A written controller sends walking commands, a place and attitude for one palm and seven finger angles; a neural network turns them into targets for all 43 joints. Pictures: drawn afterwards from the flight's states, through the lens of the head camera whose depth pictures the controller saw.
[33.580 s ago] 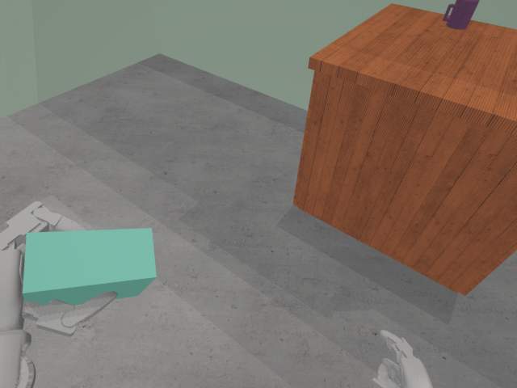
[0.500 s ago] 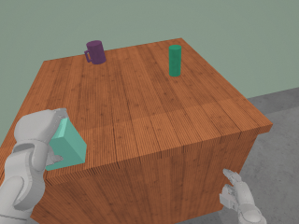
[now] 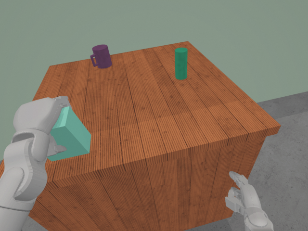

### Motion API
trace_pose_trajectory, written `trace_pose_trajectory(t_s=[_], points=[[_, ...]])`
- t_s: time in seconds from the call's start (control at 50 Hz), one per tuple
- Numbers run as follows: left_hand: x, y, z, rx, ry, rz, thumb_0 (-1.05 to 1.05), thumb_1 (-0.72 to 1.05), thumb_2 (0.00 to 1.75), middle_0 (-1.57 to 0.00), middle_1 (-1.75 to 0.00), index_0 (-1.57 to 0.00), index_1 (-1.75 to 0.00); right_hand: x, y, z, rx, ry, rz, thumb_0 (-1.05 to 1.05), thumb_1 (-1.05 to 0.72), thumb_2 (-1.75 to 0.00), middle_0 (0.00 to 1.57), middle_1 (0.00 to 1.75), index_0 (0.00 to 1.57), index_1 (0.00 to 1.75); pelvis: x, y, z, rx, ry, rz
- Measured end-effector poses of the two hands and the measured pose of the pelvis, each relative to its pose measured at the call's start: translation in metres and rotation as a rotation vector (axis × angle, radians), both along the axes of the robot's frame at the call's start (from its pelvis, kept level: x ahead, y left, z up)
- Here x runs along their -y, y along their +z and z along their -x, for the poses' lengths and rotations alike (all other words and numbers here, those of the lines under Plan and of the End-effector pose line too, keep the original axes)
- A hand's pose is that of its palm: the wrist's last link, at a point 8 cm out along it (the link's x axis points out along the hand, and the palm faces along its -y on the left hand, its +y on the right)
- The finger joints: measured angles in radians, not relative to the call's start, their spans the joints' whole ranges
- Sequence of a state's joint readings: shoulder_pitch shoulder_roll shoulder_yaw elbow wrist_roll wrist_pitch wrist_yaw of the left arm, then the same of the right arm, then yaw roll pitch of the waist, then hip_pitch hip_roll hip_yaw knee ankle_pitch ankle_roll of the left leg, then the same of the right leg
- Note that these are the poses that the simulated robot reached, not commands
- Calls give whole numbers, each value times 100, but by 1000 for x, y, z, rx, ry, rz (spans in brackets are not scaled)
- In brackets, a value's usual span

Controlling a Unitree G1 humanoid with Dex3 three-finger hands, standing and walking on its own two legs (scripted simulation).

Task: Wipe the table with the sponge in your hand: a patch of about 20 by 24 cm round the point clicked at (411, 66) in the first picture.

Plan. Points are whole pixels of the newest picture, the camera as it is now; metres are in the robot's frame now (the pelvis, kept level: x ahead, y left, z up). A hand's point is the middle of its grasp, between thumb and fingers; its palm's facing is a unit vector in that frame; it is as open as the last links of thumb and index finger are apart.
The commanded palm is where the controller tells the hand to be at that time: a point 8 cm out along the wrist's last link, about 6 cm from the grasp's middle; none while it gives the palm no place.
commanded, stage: lift the sponge slowly off the table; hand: left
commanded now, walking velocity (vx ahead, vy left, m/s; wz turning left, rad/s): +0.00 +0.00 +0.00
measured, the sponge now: (64, 139) +0.26 +0.29 +0.14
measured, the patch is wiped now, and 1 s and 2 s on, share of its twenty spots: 1.00 1.00 1.00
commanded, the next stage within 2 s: bring the sponge back beside the body in 0.74 s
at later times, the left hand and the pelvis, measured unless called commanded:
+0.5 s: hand (49, 113) +0.27 +0.30 +0.23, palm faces +0.26 -0.07 -0.96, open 9.9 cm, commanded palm +0.22 +0.29 +0.30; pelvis +0.00 +0.01 +0.00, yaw +0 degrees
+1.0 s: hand (48, 113) +0.26 +0.29 +0.23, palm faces +0.24 -0.08 -0.97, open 9.9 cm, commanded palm +0.21 +0.29 +0.31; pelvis +0.00 +0.01 +0.00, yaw +0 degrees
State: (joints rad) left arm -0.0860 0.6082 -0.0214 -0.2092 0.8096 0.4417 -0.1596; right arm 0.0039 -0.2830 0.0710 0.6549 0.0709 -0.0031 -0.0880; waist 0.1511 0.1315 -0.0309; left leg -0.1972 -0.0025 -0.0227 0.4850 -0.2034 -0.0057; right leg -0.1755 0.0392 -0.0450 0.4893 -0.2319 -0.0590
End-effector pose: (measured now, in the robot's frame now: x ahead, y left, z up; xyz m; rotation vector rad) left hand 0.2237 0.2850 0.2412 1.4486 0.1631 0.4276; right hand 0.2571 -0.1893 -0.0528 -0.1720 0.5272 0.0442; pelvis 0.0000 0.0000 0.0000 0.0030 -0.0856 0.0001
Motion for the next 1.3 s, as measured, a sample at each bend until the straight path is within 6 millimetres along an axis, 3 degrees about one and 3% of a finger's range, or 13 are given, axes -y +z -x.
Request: trace_pose_trajectory(t_s=[0.14,0.3,0.44,0.72,0.94,1.3], points=[[-5,8,-8,6,12,2,-1,-49,105,-72,-135,-76,-135,-4,1,1,7,-2,-1,1,-91,-90,20,30,20,30,-1,0,3,0,5,0],[4,23,-8,51,-38,-2,-1,-49,105,-72,-134,-76,-135,-9,2,2,11,0,-17,1,-91,-90,20,30,20,30,-5,0,2,-7,-5,-2],[-4,31,-6,73,-4,12,-1,-49,105,-72,-134,-76,-135,-10,1,2,-1,2,-10,1,-91,-90,20,30,20,30,-6,0,3,-6,0,1],[-5,46,-21,86,-1,0,-1,-50,105,-73,-134,-77,-135,-12,2,0,2,1,-12,1,-91,-90,20,30,20,30,-6,0,3,-17,-1,0],[-8,37,-10,57,1,22,-1,-50,105,-73,-134,-77,-134,-7,1,0,-8,-6,1,1,-91,-90,20,30,20,30,-8,-1,2,-16,0,1],[1,38,10,109,-26,33,-1,-50,106,-73,-134,-77,-134,-24,9,-7,34,29,-31,1,-91,-90,20,30,20,30,-8,-1,3,-9,-3,1]])
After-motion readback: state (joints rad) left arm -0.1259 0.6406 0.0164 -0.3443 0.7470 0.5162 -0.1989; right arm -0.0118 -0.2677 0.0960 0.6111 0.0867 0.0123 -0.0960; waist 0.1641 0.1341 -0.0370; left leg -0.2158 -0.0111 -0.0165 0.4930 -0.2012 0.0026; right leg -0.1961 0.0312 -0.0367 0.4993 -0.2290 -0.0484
